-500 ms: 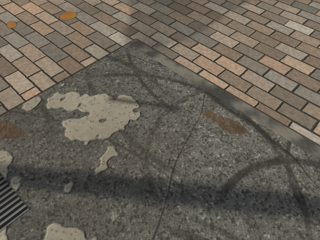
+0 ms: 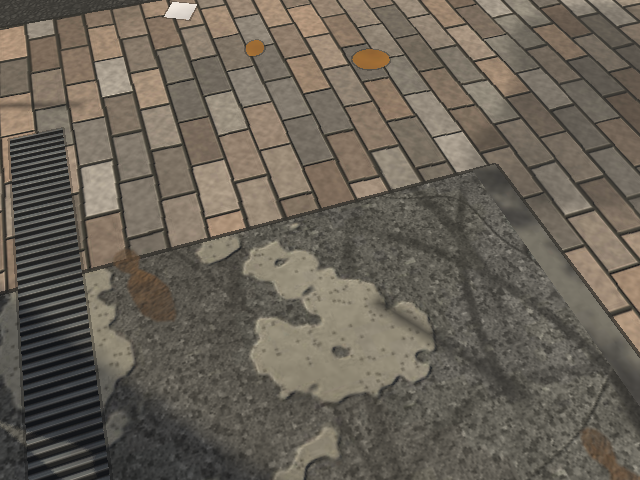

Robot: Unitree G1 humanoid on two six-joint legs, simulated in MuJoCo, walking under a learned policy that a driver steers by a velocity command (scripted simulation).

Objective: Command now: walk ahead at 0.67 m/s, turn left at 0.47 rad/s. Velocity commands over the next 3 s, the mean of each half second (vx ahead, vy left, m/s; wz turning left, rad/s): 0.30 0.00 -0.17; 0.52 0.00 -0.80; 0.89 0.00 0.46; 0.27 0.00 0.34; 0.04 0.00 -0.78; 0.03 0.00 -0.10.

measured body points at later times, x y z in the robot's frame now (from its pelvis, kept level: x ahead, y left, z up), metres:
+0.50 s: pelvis +0.23 -0.01 +0.01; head +0.28 +0.01 +0.46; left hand +0.33 +0.26 -0.12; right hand +0.37 -0.26 -0.09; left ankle +0.31 +0.08 -0.72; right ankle +0.21 -0.13 -0.64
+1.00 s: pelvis +0.37 -0.12 +0.02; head +0.37 -0.16 +0.47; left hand +0.50 +0.13 -0.08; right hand +0.41 -0.44 -0.08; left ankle +0.57 -0.04 -0.66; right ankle +0.22 -0.12 -0.72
